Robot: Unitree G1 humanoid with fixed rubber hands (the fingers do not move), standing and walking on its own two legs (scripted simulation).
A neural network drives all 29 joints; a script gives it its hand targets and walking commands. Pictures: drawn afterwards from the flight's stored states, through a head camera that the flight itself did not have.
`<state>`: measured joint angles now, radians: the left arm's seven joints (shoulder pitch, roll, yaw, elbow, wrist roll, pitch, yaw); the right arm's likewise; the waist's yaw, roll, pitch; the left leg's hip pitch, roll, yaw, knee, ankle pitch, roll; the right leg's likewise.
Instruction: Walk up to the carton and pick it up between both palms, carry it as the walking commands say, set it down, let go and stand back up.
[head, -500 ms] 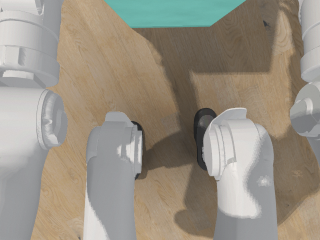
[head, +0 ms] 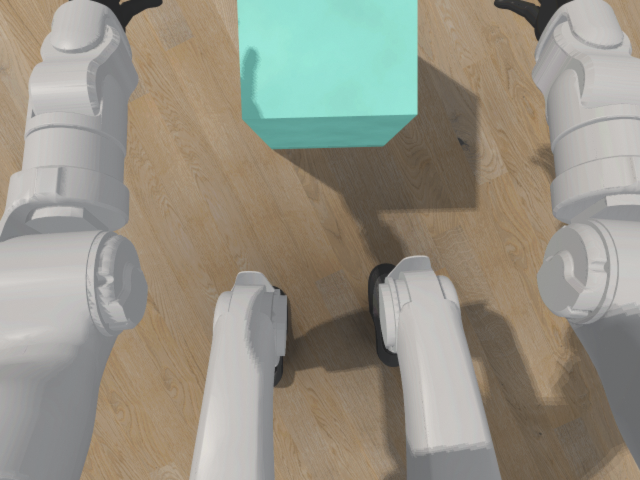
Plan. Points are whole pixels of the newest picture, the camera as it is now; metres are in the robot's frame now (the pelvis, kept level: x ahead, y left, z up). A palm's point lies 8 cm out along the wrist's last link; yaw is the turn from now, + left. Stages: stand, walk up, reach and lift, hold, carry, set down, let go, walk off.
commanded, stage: set down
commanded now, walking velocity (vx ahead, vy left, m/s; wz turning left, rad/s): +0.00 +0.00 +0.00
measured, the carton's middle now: (326, 65) +0.60 -0.04 -0.35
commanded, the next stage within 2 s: let go in 0.52 s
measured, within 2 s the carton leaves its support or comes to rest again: neither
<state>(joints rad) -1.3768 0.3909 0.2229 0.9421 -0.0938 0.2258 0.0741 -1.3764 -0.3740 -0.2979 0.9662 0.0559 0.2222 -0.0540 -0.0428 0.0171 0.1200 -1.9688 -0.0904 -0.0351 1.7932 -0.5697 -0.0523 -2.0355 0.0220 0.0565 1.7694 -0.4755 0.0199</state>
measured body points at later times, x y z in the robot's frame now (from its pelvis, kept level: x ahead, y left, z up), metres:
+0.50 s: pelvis +0.04 -0.01 +0.15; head +0.35 -0.04 +0.47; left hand +0.60 +0.17 +0.06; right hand +0.56 -0.27 +0.05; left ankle +0.09 +0.13 -0.46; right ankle +0.11 -0.12 -0.45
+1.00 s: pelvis +0.05 +0.00 +0.22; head +0.30 -0.04 +0.59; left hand +0.46 +0.19 +0.11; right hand +0.43 -0.27 +0.09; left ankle +0.09 +0.13 -0.46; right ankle +0.11 -0.12 -0.46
